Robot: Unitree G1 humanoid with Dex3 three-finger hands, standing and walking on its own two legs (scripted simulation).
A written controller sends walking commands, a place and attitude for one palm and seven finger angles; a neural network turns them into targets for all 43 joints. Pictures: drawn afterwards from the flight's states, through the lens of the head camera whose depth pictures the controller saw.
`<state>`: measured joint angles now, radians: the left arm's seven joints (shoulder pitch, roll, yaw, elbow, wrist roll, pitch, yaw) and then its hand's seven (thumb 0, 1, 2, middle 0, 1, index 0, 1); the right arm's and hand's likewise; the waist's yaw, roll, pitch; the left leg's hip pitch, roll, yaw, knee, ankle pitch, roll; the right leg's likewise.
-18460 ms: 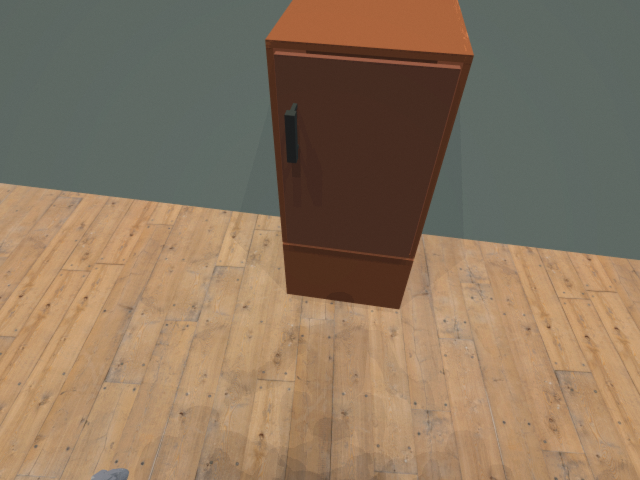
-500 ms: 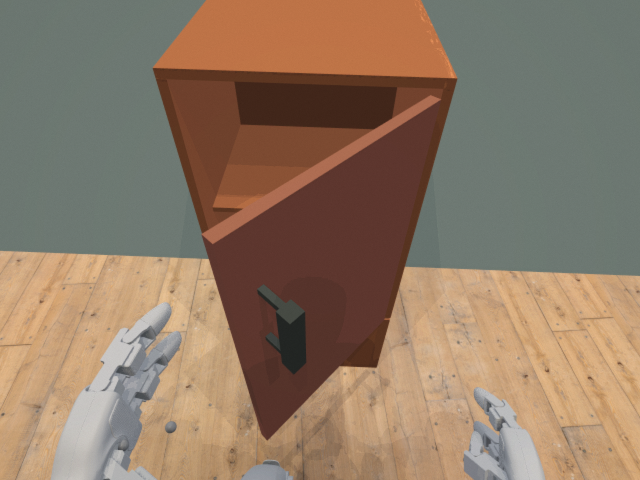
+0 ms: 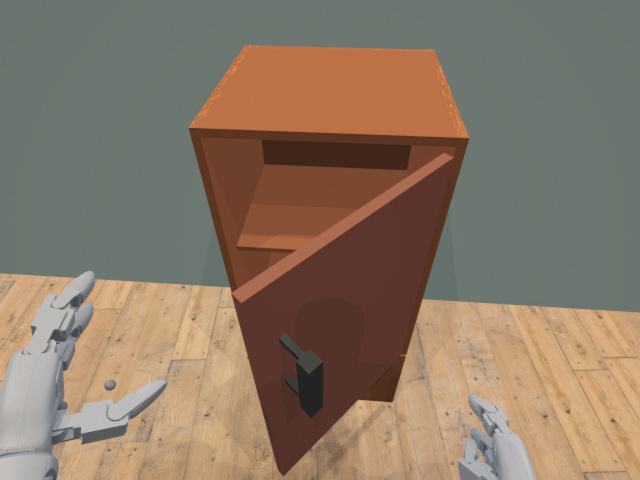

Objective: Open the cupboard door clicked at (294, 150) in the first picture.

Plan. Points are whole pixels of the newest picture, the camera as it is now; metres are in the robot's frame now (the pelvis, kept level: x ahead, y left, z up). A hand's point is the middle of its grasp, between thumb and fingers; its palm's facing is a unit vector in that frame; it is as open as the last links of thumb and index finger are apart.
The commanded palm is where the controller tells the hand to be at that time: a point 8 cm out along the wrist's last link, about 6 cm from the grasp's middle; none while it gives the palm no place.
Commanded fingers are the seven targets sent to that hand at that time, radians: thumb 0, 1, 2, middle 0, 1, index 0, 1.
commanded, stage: draw the hand back to the body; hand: left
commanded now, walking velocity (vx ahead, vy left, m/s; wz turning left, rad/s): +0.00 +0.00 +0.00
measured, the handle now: (299, 374) +0.26 +0.06 -0.01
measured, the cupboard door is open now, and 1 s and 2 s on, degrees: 48 48 48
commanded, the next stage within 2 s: step back with the hand held close in 0.66 s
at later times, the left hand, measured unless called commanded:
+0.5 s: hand (103, 321) +0.21 +0.24 +0.17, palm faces +0.43 -0.82 -0.38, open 7.7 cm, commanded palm +0.16 +0.28 +0.19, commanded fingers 0.00 0.90 0.90 -0.20 -0.30 -0.20 -0.30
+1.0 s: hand (102, 331) +0.20 +0.23 +0.17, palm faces +0.36 -0.81 -0.46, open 7.4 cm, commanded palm +0.14 +0.27 +0.20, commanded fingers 0.00 0.90 0.90 -0.20 -0.30 -0.20 -0.30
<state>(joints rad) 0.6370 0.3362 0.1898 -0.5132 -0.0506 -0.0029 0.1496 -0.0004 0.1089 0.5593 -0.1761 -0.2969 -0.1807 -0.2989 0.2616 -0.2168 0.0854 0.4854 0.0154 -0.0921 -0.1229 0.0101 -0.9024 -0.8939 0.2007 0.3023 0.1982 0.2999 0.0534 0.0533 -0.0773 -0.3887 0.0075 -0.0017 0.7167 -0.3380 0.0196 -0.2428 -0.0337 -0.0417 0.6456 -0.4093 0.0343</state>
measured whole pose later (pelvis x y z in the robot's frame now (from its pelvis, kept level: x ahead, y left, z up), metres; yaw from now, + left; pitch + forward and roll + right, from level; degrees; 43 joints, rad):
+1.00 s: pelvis -0.01 -0.02 +0.02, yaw -1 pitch -1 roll -1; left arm 0.52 0.38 0.38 -0.45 -0.07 -0.09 0.10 0.02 0.89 0.90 -0.21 -0.30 -0.21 -0.30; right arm 0.15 -0.24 0.01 0.56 0.00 0.01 -0.09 0.01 -0.90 -0.89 0.20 0.30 0.20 0.30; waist 0.01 0.05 0.05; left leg -0.24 0.04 0.00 0.45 -0.19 -0.02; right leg -0.10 0.00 -0.05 0.38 -0.26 0.00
